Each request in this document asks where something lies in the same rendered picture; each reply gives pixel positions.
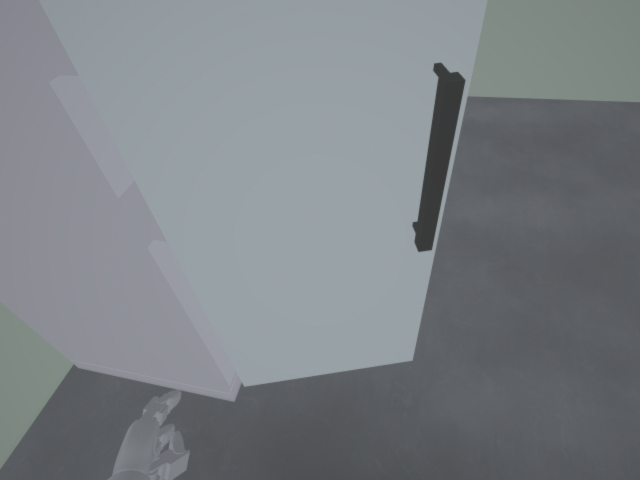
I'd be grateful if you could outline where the fridge door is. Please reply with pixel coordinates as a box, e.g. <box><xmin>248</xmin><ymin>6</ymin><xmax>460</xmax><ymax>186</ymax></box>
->
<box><xmin>39</xmin><ymin>0</ymin><xmax>488</xmax><ymax>387</ymax></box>

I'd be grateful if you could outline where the robot left hand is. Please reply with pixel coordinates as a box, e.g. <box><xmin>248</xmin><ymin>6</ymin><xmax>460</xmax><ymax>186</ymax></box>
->
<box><xmin>112</xmin><ymin>389</ymin><xmax>190</xmax><ymax>480</ymax></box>

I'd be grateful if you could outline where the handle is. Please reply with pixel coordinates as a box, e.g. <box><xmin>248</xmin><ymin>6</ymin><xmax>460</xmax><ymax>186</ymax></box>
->
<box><xmin>412</xmin><ymin>63</ymin><xmax>465</xmax><ymax>252</ymax></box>

